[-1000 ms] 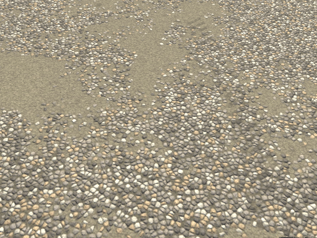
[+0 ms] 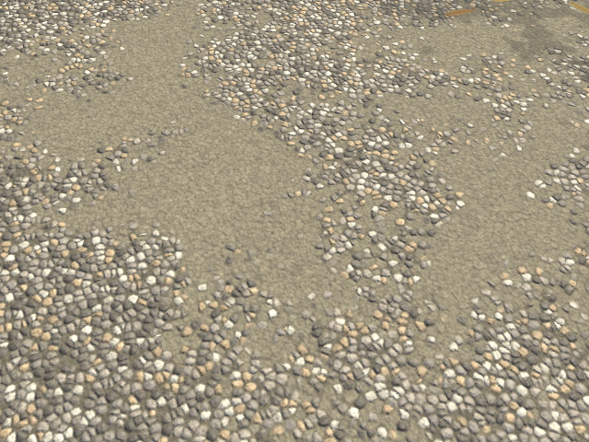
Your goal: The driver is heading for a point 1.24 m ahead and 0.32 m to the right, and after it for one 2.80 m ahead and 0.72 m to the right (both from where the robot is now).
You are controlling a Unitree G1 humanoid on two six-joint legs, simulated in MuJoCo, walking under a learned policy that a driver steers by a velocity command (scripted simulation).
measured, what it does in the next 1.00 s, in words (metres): walks ahead, turning right: right foot, then left foot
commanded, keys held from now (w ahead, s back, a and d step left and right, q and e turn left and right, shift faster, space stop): w+e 0.92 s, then w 0.08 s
